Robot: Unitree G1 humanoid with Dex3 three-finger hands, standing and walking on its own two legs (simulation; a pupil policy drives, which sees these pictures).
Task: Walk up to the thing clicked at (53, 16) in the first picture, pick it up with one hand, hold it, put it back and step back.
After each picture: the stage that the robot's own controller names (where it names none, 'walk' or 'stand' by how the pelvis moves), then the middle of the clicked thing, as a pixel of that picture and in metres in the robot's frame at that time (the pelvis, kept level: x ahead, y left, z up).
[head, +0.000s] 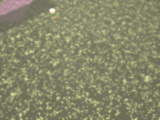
stand; (53, 13) +1.96 +0.46 -0.72
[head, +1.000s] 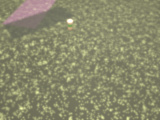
walk; (70, 24) +1.83 +0.19 -0.70
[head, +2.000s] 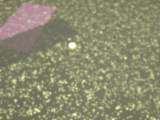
walk; (72, 49) +1.20 +0.10 -0.71
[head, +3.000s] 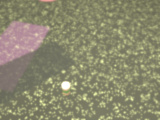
walk; (66, 88) +0.71 +0.15 -0.71
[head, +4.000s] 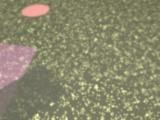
walk; out of the picture +0.39 +0.24 -0.70
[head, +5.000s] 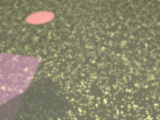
stand; out of the picture +0.26 +0.22 -0.70
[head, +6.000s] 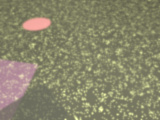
stand; out of the picture +0.23 +0.23 -0.73
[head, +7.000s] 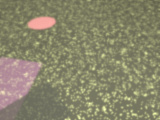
stand; out of the picture +0.24 +0.22 -0.73
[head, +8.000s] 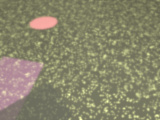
stand; out of the picture +0.23 +0.21 -0.73
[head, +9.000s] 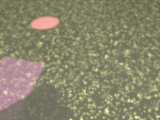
stand; out of the picture +0.23 +0.21 -0.73
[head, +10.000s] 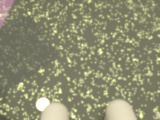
go down; (44, 104) +0.30 +0.21 -0.49
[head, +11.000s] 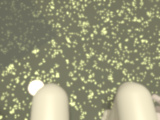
go down; (38, 89) +0.33 +0.22 -0.33
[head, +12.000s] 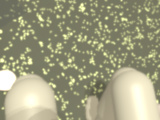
close in; (7, 81) +0.32 +0.24 -0.26
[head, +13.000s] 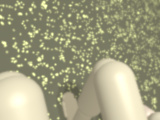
close; out of the picture +0.33 +0.25 -0.23
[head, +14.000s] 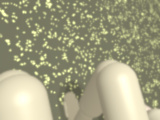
lift; out of the picture +0.32 +0.26 -0.23
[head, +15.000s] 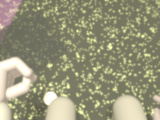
close; (51, 99) +0.31 +0.21 -0.45
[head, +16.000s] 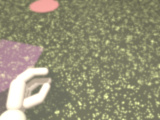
go down; out of the picture +0.27 +0.20 -0.67
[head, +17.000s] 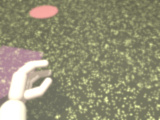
close; out of the picture +0.27 +0.21 -0.68
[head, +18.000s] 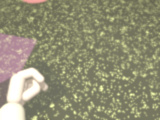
crouch; out of the picture +0.28 +0.21 -0.66
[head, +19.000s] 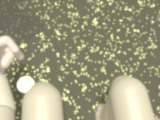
lower; (28, 85) +0.35 +0.22 -0.31
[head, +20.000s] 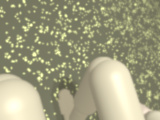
lower; out of the picture +0.33 +0.25 -0.24
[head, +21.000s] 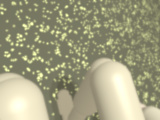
lower; out of the picture +0.32 +0.24 -0.23
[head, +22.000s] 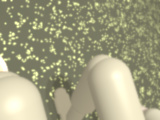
lower; out of the picture +0.36 +0.18 -0.25
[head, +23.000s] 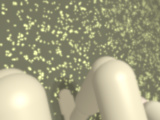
lower; out of the picture +0.32 +0.16 -0.25
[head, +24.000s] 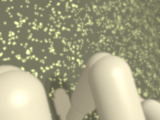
loosen; out of the picture +0.27 +0.13 -0.24
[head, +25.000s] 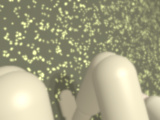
withdraw; (7, 105) +0.25 +0.12 -0.22
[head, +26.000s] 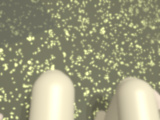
stand; (56, 101) +0.28 +0.09 -0.28
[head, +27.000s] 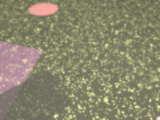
stand; out of the picture +0.20 +0.08 -0.66
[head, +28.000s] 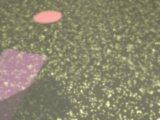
stand; out of the picture +0.21 +0.10 -0.69
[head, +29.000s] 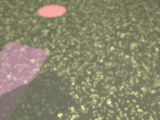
stand; out of the picture +0.21 +0.09 -0.70
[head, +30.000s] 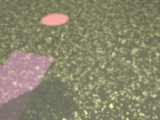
walk; out of the picture +0.23 +0.09 -0.75
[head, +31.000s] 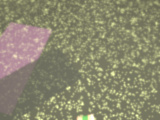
walk; out of the picture +0.35 +0.02 -0.73
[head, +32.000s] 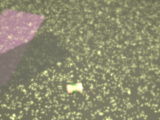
walk; (74, 88) +0.63 +0.06 -0.73
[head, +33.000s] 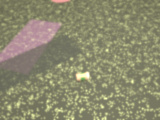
stand; (82, 76) +0.91 +0.12 -0.73
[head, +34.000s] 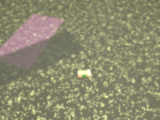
stand; (84, 73) +0.92 +0.06 -0.75
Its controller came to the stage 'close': yes
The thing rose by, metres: 0.01
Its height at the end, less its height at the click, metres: -0.02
